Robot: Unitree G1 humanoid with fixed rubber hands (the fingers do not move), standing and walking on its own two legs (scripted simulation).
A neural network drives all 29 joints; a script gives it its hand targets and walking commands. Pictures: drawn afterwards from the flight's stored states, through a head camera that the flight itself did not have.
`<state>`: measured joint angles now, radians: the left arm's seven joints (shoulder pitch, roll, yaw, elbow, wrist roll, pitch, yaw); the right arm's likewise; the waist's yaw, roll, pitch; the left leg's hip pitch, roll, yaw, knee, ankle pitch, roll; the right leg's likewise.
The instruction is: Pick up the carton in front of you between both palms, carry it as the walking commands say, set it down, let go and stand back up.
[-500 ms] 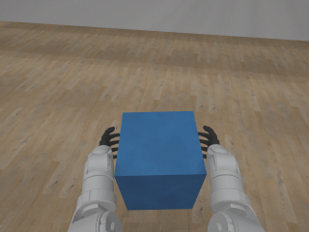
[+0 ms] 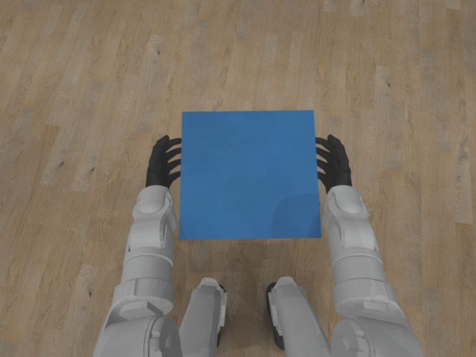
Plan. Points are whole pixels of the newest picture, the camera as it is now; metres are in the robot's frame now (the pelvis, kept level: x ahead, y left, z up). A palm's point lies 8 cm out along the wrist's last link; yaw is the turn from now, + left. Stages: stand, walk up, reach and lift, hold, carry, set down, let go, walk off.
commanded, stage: set down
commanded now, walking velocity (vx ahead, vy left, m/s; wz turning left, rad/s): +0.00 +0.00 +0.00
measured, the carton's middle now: (247, 185) +0.41 +0.00 -0.15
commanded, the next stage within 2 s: none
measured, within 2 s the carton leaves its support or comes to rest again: rests again in 1.62 s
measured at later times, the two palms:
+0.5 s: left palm (176, 183) +0.44 +0.16 -0.23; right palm (309, 184) +0.43 -0.14 -0.23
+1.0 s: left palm (185, 184) +0.48 +0.16 -0.38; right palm (292, 186) +0.47 -0.14 -0.38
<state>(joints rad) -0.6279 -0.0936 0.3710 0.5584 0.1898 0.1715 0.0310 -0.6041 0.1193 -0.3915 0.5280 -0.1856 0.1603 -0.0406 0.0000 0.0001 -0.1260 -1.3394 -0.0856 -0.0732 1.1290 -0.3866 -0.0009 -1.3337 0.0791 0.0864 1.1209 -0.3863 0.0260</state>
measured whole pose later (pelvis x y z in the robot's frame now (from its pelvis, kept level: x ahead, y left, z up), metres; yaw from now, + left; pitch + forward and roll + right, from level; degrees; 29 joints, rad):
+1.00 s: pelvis -0.05 +0.00 -0.24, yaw -1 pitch +45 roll -2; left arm -1.29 0.18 0.35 0.86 0.11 0.24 0.07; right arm -1.24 -0.07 -0.42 0.78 -0.11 0.23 -0.14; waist 0.01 -0.02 0.11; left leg -2.23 -0.14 -0.06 2.00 -0.55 -0.04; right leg -2.22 0.15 0.05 1.99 -0.55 0.07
